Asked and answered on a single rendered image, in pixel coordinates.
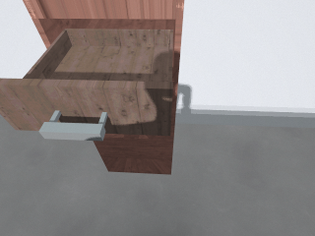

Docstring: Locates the handle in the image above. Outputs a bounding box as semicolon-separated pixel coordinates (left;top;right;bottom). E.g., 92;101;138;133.
39;110;108;142

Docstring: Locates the cabinet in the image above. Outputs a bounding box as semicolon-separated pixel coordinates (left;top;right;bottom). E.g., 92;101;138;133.
23;0;185;175

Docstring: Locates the drawer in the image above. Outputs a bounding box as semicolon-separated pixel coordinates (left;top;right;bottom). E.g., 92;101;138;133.
0;29;173;136

